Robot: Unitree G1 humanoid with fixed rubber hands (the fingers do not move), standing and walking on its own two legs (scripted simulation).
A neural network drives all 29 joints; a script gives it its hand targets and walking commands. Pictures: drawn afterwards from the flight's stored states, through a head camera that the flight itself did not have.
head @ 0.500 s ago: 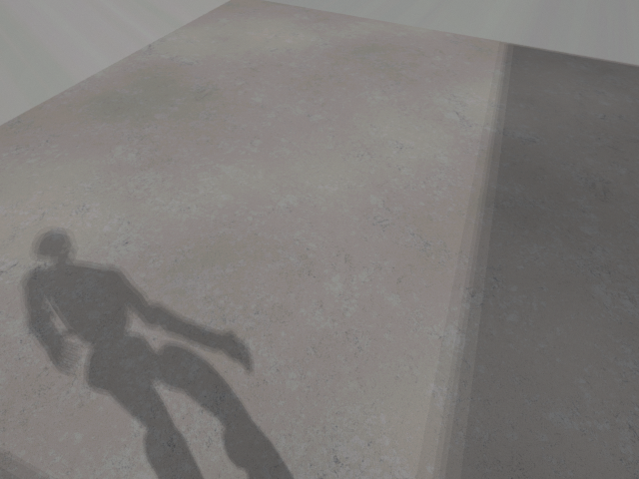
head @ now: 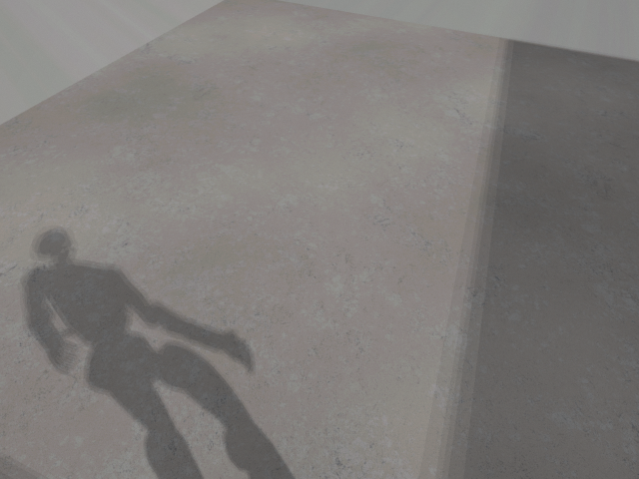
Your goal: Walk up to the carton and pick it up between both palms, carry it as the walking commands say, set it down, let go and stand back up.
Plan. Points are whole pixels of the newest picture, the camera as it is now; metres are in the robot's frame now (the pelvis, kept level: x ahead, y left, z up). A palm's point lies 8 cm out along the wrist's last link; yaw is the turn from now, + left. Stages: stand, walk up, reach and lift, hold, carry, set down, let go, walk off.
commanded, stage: stand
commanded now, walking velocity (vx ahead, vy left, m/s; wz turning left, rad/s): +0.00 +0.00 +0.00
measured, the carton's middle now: out of the picture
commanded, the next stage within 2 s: walk up in 0.20 s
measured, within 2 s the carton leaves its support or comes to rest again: neither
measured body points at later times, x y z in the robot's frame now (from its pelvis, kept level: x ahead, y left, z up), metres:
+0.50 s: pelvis +0.01 -0.01 -0.01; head +0.02 -0.01 +0.44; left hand +0.13 +0.30 -0.12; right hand +0.11 -0.33 -0.12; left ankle -0.01 +0.12 -0.75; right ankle -0.01 -0.13 -0.73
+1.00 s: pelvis +0.18 -0.12 -0.01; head +0.19 -0.15 +0.44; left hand +0.37 +0.15 -0.11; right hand +0.19 -0.49 -0.10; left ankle +0.32 -0.08 -0.74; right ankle +0.07 -0.22 -0.75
